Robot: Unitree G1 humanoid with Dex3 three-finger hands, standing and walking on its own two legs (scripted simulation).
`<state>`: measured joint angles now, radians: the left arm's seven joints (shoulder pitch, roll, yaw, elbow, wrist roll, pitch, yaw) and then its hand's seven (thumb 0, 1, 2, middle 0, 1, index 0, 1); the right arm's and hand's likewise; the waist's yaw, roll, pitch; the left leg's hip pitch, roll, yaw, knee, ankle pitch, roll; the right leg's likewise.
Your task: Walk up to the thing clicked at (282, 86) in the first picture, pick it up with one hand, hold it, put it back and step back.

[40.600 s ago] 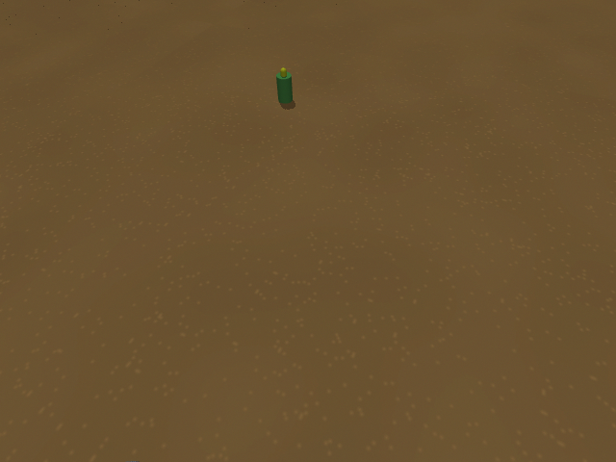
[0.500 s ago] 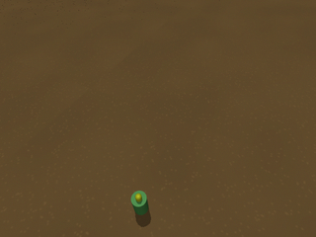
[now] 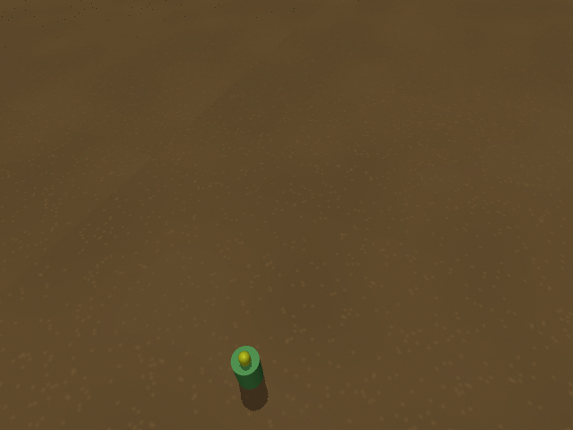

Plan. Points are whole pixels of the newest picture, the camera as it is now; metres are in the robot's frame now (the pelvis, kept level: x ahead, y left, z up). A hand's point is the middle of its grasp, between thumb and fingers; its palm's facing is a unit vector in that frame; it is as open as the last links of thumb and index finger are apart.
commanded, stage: stand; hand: left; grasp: from the side
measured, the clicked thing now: (247, 366) +0.39 +0.17 -0.68
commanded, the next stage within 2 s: step back in 0.94 s
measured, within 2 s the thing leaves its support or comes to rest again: neither
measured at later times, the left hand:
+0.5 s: hand out of the picture +0.09 +0.24 -0.16, palm faces -0.02 -0.94 -0.34, open 7.3 cm
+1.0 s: hand out of the picture +0.09 +0.25 -0.16, palm faces +0.01 -0.94 -0.34, open 7.3 cm
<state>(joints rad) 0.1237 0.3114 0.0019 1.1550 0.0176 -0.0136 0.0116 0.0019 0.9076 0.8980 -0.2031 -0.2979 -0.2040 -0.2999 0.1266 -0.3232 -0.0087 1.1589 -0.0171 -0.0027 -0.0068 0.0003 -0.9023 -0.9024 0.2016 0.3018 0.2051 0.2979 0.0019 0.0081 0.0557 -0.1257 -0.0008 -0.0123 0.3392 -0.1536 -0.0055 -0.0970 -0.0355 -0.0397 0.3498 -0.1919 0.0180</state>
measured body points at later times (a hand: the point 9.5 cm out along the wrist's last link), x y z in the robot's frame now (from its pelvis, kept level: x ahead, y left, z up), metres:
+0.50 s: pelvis +0.02 +0.00 +0.00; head +0.03 -0.01 +0.45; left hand +0.10 +0.29 -0.13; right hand +0.09 -0.30 -0.14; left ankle +0.02 +0.12 -0.75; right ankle +0.00 -0.13 -0.75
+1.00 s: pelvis +0.01 -0.01 +0.00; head +0.03 -0.01 +0.45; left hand +0.09 +0.29 -0.13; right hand +0.09 -0.31 -0.14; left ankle +0.02 +0.12 -0.75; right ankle +0.00 -0.13 -0.75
